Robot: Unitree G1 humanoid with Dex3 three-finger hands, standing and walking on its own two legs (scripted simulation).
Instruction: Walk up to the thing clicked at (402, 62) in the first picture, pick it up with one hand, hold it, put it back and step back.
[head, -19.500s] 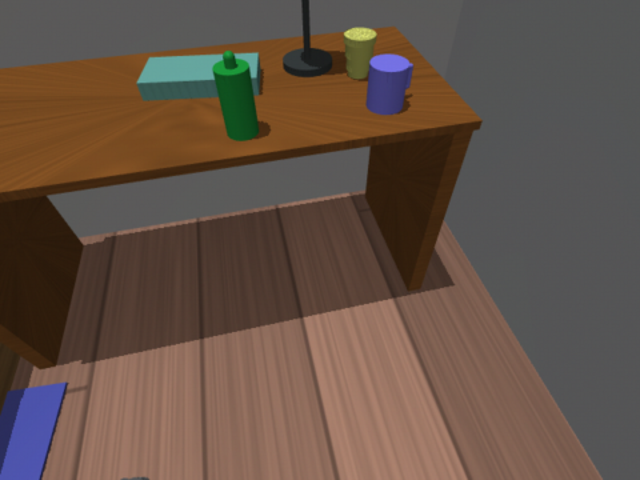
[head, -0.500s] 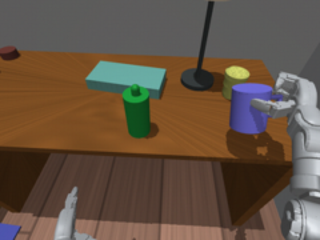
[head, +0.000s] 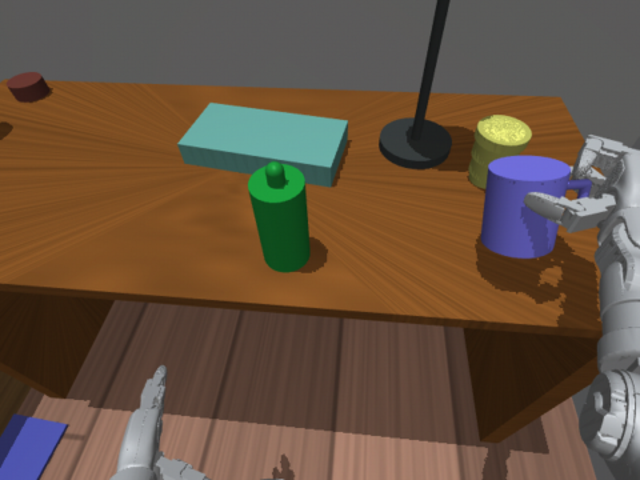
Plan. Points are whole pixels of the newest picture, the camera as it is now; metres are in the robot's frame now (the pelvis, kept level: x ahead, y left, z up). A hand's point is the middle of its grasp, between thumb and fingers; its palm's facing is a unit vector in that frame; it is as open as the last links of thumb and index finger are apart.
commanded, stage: crouch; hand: right
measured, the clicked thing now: (535, 204) +0.45 -0.22 +0.11
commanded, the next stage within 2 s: lower in 0.30 s
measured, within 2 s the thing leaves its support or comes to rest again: rests again in 1.96 s
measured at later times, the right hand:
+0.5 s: hand (563, 185) +0.47 -0.25 +0.13, palm faces +0.22 +0.98 +0.01, open 7.6 cm
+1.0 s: hand (556, 198) +0.47 -0.25 +0.10, palm faces +0.22 +0.97 +0.05, open 7.9 cm
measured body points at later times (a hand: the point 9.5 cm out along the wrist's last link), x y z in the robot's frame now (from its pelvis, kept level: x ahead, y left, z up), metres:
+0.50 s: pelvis +0.01 +0.00 +0.00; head +0.05 -0.01 +0.44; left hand +0.16 +0.26 -0.07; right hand +0.45 -0.30 +0.13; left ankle +0.04 +0.13 -0.73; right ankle +0.00 -0.13 -0.73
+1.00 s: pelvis -0.01 +0.00 -0.02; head +0.06 -0.03 +0.42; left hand +0.15 +0.25 -0.07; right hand +0.46 -0.30 +0.10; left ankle +0.04 +0.13 -0.73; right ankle +0.00 -0.13 -0.73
